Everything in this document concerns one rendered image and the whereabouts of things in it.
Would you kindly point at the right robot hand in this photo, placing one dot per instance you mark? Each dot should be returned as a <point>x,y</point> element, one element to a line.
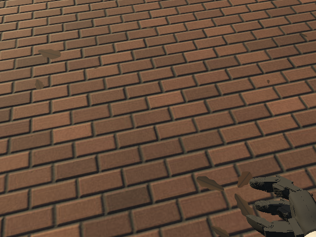
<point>299,211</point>

